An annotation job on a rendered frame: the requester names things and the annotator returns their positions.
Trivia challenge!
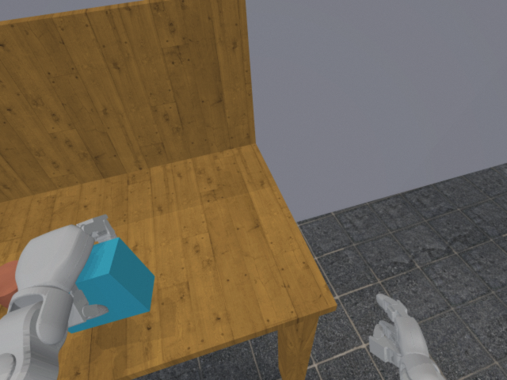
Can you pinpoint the robot left hand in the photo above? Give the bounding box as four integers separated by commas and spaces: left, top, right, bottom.
15, 214, 117, 328

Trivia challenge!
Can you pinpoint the robot right hand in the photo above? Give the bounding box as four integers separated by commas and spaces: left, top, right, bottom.
368, 294, 429, 368

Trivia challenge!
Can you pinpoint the right robot forearm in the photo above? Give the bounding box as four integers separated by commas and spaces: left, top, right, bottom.
399, 353, 446, 380

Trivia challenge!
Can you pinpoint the sponge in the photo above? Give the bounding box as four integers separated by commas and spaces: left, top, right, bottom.
68, 237, 154, 333

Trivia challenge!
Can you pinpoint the left robot forearm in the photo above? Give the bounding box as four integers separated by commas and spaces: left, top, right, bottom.
0, 286, 74, 380

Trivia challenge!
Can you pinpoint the table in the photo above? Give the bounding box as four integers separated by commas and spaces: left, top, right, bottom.
0, 0, 337, 380

